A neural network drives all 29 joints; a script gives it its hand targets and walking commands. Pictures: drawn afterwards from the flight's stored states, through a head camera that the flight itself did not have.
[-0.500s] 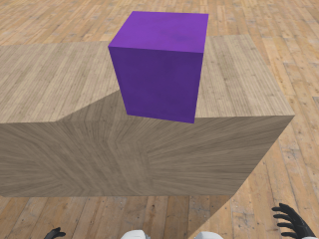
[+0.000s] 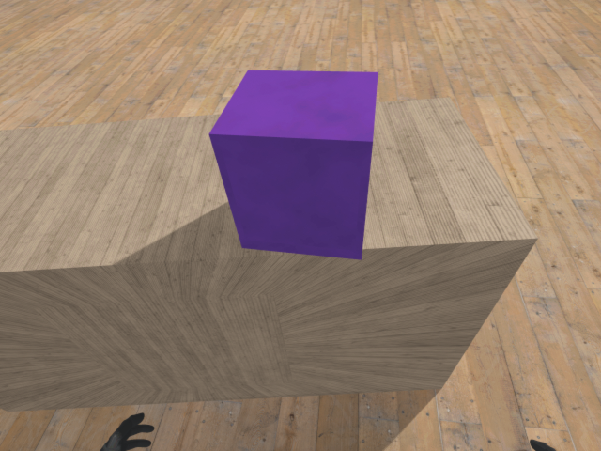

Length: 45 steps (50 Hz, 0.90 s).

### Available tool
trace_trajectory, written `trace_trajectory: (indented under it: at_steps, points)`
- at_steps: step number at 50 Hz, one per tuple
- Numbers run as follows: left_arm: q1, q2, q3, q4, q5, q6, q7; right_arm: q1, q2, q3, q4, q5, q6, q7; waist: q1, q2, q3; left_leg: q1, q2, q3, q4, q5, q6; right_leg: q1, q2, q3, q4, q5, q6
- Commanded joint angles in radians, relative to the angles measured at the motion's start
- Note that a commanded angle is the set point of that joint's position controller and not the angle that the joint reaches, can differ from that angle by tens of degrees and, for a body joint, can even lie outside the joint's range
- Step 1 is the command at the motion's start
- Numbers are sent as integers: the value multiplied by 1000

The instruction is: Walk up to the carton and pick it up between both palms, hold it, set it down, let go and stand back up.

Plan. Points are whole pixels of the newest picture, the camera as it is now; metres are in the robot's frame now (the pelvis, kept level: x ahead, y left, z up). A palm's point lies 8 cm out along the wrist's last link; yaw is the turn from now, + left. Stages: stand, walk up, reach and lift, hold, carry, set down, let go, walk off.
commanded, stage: walk up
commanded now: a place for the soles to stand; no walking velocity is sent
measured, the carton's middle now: (305, 166) +0.53 +0.02 +0.10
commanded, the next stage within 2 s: none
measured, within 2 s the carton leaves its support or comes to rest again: neither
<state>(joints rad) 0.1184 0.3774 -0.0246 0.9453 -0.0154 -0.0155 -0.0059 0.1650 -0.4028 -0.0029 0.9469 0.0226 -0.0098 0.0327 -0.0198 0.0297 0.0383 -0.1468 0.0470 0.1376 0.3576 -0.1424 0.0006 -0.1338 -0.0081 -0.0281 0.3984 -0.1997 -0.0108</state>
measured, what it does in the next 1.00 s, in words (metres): walks ahead: left foot, then right foot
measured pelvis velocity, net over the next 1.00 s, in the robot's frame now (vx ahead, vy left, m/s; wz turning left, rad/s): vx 0.14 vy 0.05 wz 0.02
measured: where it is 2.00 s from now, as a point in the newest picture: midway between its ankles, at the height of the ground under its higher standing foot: outside the picture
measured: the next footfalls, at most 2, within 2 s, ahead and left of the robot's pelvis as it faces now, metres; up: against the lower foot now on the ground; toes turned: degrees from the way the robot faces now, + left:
left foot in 0.52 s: +0.16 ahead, +0.19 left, +0.00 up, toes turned +2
right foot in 0.82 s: +0.19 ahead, -0.07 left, +0.00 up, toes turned +10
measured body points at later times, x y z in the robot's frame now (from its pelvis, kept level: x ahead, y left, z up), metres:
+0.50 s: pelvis +0.04 +0.04 -0.01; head +0.04 +0.04 +0.44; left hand +0.06 +0.38 -0.12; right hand +0.13 -0.28 -0.11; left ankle +0.11 +0.18 -0.74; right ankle +0.01 -0.11 -0.74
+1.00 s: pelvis +0.14 +0.05 -0.01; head +0.17 +0.04 +0.44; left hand +0.25 +0.37 -0.11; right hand +0.27 -0.27 -0.11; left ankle +0.12 +0.19 -0.74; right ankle +0.15 -0.08 -0.74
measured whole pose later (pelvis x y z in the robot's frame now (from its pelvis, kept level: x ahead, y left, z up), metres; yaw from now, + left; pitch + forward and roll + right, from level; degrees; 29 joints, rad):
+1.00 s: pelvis +0.14 +0.05 -0.01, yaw +1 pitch -2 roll +0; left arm 0.13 0.39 0.03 0.87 -0.01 0.01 -0.02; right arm 0.15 -0.44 -0.02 0.83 0.02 0.00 -0.01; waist 0.00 0.03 0.10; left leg -0.15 0.06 0.05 0.48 -0.29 -0.03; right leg -0.19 -0.03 0.00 0.49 -0.25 0.02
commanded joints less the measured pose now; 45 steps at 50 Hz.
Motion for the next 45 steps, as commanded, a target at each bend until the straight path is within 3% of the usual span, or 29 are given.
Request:
trace_trajectory:
  at_steps: [1,3,6,8,9,10,11,13,14,16,17,20,22,23,24,25,26,27,28,31,32,35,37,38,40,41,42,43,45]
  points:
    - [-75,214,59,-15,1,-25,11,-78,-153,-47,-21,1,-29,-12,5,-58,-42,76,136,-147,-93,-50,26,-86,-126,106,-117,24,-24]
    - [-79,198,57,-6,-5,-30,9,-78,-161,-54,-8,3,-27,-11,9,12,-41,60,128,-140,-86,-50,23,-81,-131,138,-123,24,-32]
    - [-78,194,59,23,3,-31,12,-58,-170,-61,20,4,-25,-18,1,-30,-57,107,136,-148,-78,38,26,-73,-138,117,-133,83,-26]
    - [-73,189,62,42,1,-28,15,-73,-167,-61,28,2,-19,-21,8,-66,-51,76,131,-150,-87,-22,25,-61,-134,119,-141,48,-26]
    - [-92,210,64,42,5,-27,16,-66,-166,-62,31,6,-20,-21,-6,-19,-36,88,128,-151,-83,-31,21,-85,-135,133,-150,40,-36]
    - [22,221,99,15,26,-29,8,38,-183,-96,20,-17,-20,-14,-1,-8,-104,49,83,-112,-23,-418,57,-55,-105,139,-134,-391,-74]
    - [68,246,113,32,31,-26,7,-7,-191,-107,0,-36,-12,-10,27,-57,-30,-61,69,-121,15,-532,55,-76,-137,216,-173,-554,-103]
    - [130,289,139,23,42,-19,18,-92,-139,-107,-77,-48,-2,0,81,-147,94,-309,8,-55,235,-366,20,27,-263,367,-281,-612,-180]
    - [159,293,151,3,55,-29,34,-100,-125,-105,-101,-59,-9,2,105,-148,76,-388,17,-103,291,-303,34,132,-328,467,-278,-434,-251]
    - [156,254,147,-19,51,-41,46,-74,-124,-122,-121,-64,-20,1,94,-50,53,-488,51,-183,389,-313,18,219,-352,397,-266,-273,-249]
    - [125,269,149,-48,44,-38,46,-10,-130,-135,-117,-57,-16,5,71,-68,4,-407,49,-186,408,-319,6,177,-333,353,-255,-312,-227]
    - [45,247,158,-106,56,-23,20,59,-113,-124,-156,-45,-10,13,31,-267,80,-244,-1,-86,218,-229,-14,-21,-208,147,-241,-347,-171]
    - [94,241,145,-109,43,-16,13,83,-93,-131,-156,-47,-12,2,25,-144,69,-36,-36,-22,124,-20,-14,-166,-177,81,-139,-307,-137]
    - [77,232,145,-116,40,-11,11,122,-111,-132,-147,-55,-11,-4,8,-136,32,31,-45,-23,113,25,-8,-192,-152,42,-57,-285,-122]
    - [78,192,130,-137,36,-10,6,181,-148,-149,-124,-52,-15,-14,-17,-58,-9,142,-44,-39,129,-12,8,-272,-136,33,26,-323,-93]
    - [98,169,126,-136,40,-2,-1,183,-159,-155,-138,-49,-16,-25,-21,7,-28,209,-1,-97,84,-98,17,-351,-104,-9,138,-401,-69]
    - [129,87,104,-158,34,3,-6,223,-245,-163,-169,-54,-20,-38,-52,166,-21,167,232,-407,-90,-236,52,-384,-31,-74,360,-437,-1]
    - [165,130,119,-171,38,23,5,209,-285,-155,-188,-55,-17,-45,-34,133,-9,37,333,-649,-202,-602,177,-372,-1,6,505,-449,1]
    - [169,202,143,-182,38,35,10,167,-306,-154,-197,-55,-14,-56,-23,94,51,-108,355,-655,-216,-674,227,-314,-41,103,587,-431,-11]
    - [244,208,153,-134,40,33,3,50,-232,-115,-248,-45,-26,-68,38,50,46,-106,240,-417,-158,-430,166,-246,-77,157,515,-267,-7]
    - [234,192,143,-135,42,34,-4,44,-239,-116,-259,-48,-27,-70,15,90,17,-73,230,-365,-127,-339,167,-221,-77,110,428,-275,1]
    - [184,176,134,-146,38,42,-13,34,-192,-85,-268,-38,-20,-61,2,116,36,-115,207,-325,-101,-247,154,-154,-55,77,305,-196,-7]
    - [205,179,126,-142,39,40,-7,34,-206,-85,-262,-29,-24,-60,16,65,17,-55,226,-296,-34,-21,145,-137,-50,81,228,-159,-6]
    - [180,180,123,-138,25,39,-3,15,-207,-82,-258,-28,-17,-59,17,131,43,-42,210,-260,4,123,130,-143,-47,73,171,-104,-2]
    - [170,202,123,-140,33,19,-3,5,-225,-83,-258,-20,-12,-52,35,79,-2,-119,198,-227,58,249,89,13,-85,83,38,130,-7]
    - [159,244,133,-150,35,11,-1,3,-216,-78,-251,-15,-14,-49,40,25,-36,-100,147,-176,117,220,48,36,-127,133,2,285,-18]
    - [116,292,137,-151,30,9,-3,51,-203,-78,-233,0,-11,-47,7,-64,-75,-36,81,-139,160,148,12,13,-169,184,-2,383,-39]
    - [72,298,130,-136,20,12,-4,82,-186,-72,-217,15,-9,-49,4,-104,-94,16,62,-128,142,84,4,-24,-173,171,42,401,-73]
    - [51,229,113,-128,7,12,-7,25,-216,-72,-191,0,-11,-54,14,-93,-79,55,85,-149,106,117,11,-46,-149,131,39,394,-39]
